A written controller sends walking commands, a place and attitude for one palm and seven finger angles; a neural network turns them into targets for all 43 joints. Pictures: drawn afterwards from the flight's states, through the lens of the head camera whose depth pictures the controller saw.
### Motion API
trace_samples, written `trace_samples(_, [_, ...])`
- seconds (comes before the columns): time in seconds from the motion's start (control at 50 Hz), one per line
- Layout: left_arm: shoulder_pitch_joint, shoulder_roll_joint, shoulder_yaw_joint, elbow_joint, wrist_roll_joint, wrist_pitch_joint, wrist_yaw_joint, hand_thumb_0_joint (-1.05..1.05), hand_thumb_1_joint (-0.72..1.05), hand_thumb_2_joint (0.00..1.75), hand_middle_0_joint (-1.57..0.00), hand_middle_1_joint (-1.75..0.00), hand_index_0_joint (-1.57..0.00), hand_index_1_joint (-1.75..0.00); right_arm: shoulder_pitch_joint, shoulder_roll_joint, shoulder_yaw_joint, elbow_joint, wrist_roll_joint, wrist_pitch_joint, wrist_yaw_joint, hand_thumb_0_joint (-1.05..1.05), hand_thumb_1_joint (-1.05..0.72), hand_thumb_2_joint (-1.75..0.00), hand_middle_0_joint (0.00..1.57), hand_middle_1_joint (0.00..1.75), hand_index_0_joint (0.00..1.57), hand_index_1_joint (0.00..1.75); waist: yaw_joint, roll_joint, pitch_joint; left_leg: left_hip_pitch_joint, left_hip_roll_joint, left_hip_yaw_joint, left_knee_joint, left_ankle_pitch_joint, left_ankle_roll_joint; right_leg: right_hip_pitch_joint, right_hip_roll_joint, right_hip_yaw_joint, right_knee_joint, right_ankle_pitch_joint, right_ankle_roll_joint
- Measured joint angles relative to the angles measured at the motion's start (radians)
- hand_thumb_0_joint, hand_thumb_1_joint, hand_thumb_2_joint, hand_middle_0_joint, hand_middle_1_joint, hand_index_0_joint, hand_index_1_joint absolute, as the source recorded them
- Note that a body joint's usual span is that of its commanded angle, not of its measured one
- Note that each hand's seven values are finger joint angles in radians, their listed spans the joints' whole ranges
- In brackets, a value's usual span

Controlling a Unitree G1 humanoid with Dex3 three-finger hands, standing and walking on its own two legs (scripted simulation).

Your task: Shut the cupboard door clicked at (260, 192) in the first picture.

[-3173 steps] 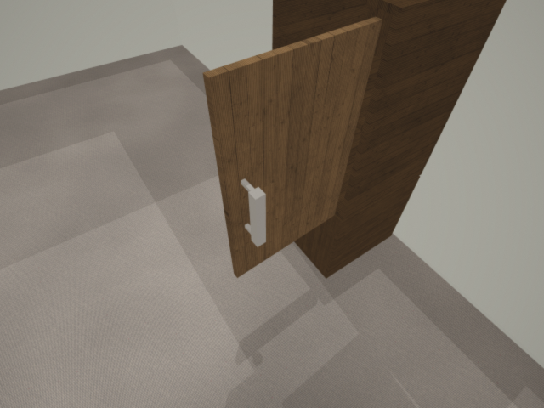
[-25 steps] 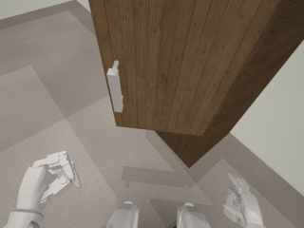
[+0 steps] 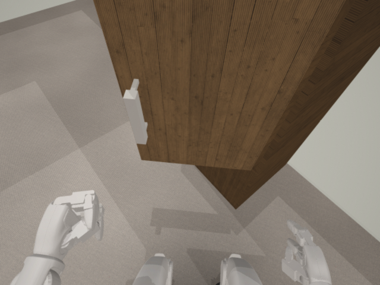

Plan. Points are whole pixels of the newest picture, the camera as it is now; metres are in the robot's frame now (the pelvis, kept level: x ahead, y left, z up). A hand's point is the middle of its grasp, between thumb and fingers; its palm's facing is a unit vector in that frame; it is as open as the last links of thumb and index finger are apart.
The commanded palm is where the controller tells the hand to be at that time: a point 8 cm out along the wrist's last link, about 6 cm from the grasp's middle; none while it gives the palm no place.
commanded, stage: raise the hand and make a fist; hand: left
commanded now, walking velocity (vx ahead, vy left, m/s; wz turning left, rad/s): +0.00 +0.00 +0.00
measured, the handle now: (139, 113) +0.48 +0.16 +0.05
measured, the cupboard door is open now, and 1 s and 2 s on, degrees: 45 45 45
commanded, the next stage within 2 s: bring the fist close to the handle in 0.20 s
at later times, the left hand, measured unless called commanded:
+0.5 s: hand (106, 215) +0.24 +0.17 +0.04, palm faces -0.05 -1.00 -0.05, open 3.1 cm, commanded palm +0.23 +0.22 +0.05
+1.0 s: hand (134, 173) +0.32 +0.14 +0.05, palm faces -0.09 -1.00 -0.02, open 3.1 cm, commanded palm +0.31 +0.19 +0.05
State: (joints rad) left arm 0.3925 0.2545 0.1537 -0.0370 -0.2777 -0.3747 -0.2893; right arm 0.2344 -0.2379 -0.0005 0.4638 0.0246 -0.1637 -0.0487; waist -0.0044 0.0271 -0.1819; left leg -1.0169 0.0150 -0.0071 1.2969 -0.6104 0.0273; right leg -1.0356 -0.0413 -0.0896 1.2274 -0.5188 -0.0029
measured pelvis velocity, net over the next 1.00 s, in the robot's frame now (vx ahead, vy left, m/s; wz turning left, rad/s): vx -0.01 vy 0.00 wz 0.00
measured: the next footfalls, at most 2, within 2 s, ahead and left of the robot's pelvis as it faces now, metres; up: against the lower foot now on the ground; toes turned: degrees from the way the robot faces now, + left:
none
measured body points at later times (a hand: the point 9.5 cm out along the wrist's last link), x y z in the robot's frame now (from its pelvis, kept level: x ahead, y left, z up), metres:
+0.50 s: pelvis -0.01 -0.01 -0.01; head +0.07 +0.00 +0.44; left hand +0.24 +0.23 +0.05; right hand +0.19 -0.25 -0.08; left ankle +0.01 +0.10 -0.63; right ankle +0.04 -0.13 -0.63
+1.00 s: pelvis -0.01 +0.00 +0.00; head +0.09 +0.00 +0.45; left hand +0.32 +0.19 +0.05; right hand +0.15 -0.25 -0.09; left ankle +0.01 +0.10 -0.63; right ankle +0.04 -0.13 -0.63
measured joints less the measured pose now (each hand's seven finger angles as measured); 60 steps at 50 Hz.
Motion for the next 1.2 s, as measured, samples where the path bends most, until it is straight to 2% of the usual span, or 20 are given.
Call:
trace_samples(0.12, [-0.003, -0.004, 0.01, 0.001, -0.006, -0.043, 0.009, 0.02, 0.9, 0.9, -1.3, -1.5, -1.3, -1.5, -0.001, -0.003, -0.005, 0.005, -0.001, 0.004, 0.0, 0.02, -0.9, -0.9, 0.2, 0.3, 0.2, 0.3, 0.0, -0.001, -0.003, -0.003, 0.002, -0.004, 0.005, -0.003, -0.007, -0.005, 0.002, -0.004, 0.01, -0.006, -0.007])
trace_samples(0.28, [-0.005, -0.007, -0.004, 0.025, -0.004, -0.023, -0.007, 0.02, 0.9, 0.9, -1.3, -1.5, -1.3, -1.5, -0.007, -0.003, -0.003, 0.0, 0.004, 0.013, -0.004, 0.02, -0.9, -0.9, 0.2, 0.3, 0.2, 0.3, -0.001, 0.0, 0.001, -0.002, 0.004, -0.007, 0.006, -0.001, -0.013, -0.006, 0.004, -0.006, 0.015, -0.007, -0.014])
trace_samples(0.38, [-0.009, -0.005, -0.004, 0.013, -0.004, -0.049, 0.004, 0.02, 0.9, 0.9, -1.3, -1.5, -1.3, -1.5, -0.006, -0.001, -0.002, 0.001, 0.001, 0.011, -0.006, 0.02, -0.9, -0.9, 0.2, 0.3, 0.2, 0.3, 0.001, 0.001, -0.001, -0.004, 0.004, -0.01, 0.008, 0.001, -0.015, -0.007, 0.004, -0.008, 0.017, -0.007, -0.016])
trace_samples(0.46, [-0.076, -0.006, -0.003, 0.055, 0.0, -0.058, 0.012, 0.02, 0.9, 0.9, -1.31, -1.5, -1.3, -1.5, -0.011, -0.009, 0.004, 0.011, 0.0, 0.007, -0.007, 0.02, -0.9, -0.9, 0.2, 0.3, 0.2, 0.3, 0.002, 0.004, -0.003, -0.023, 0.003, -0.014, 0.023, 0.001, -0.016, -0.023, 0.002, -0.012, 0.03, -0.008, -0.016])
trace_samples(0.58, [-0.17, -0.016, -0.033, 0.097, 0.015, -0.007, 0.015, 0.02, 0.9, 0.9, -1.3, -1.5, -1.3, -1.5, -0.014, -0.009, 0.008, 0.019, 0.003, 0.013, -0.006, 0.02, -0.9, -0.9, 0.2, 0.3, 0.2, 0.3, -0.01, 0.005, 0.004, -0.032, 0.002, -0.009, 0.025, 0.005, -0.012, -0.034, 0.002, -0.007, 0.032, -0.002, -0.015])
trace_samples(0.66, [-0.211, -0.018, -0.048, 0.107, 0.036, 0.011, 0.046, 0.02, 0.9, 0.9, -1.3, -1.5, -1.3, -1.5, -0.002, -0.005, 0.009, 0.021, 0.001, 0.022, -0.003, 0.02, -0.9, -0.9, 0.2, 0.3, 0.2, 0.3, -0.02, 0.004, 0.003, -0.019, 0.001, -0.002, 0.007, 0.012, -0.01, -0.024, 0.002, 0.0, 0.016, 0.006, -0.012])
trace_samples(0.76, [-0.279, -0.024, -0.037, 0.168, 0.05, 0.009, 0.092, 0.02, 0.9, 0.9, -1.3, -1.5, -1.3, -1.5, 0.011, -0.005, 0.011, 0.03, -0.002, 0.037, 0.006, 0.02, -0.9, -0.9, 0.2, 0.3, 0.2, 0.3, -0.026, 0.002, 0.002, -0.008, 0.0, 0.004, -0.013, 0.02, -0.007, -0.016, 0.001, 0.006, -0.001, 0.014, -0.008])
trace_samples(1.02, [-0.465, -0.052, -0.079, 0.311, 0.093, -0.001, 0.137, 0.02, 0.9, 0.9, -1.3, -1.5, -1.3, -1.5, 0.01, -0.01, 0.003, 0.069, -0.01, 0.06, 0.016, 0.02, -0.9, -0.9, 0.2, 0.3, 0.2, 0.3, -0.039, -0.001, 0.015, -0.004, -0.007, 0.016, -0.04, 0.031, 0.0, -0.014, -0.004, 0.017, -0.024, 0.025, 0.0])
trace_samples(1.2, [-0.599, -0.062, -0.065, 0.463, 0.123, 0.0, 0.185, 0.02, 0.9, 0.9, -1.3, -1.5, -1.3, -1.5, 0.005, -0.002, 0.006, 0.079, -0.014, 0.097, 0.031, 0.01, -0.9, -0.9, 0.2, 0.3, 0.2, 0.3, -0.046, -0.004, 0.02, 0.002, -0.007, 0.026, -0.055, 0.034, 0.001, -0.016, -0.002, 0.028, -0.032, 0.028, 0.001])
